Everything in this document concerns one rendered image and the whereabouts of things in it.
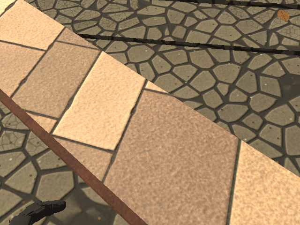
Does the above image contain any left robot hand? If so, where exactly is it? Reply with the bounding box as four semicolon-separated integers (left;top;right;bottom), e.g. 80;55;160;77
8;200;67;225

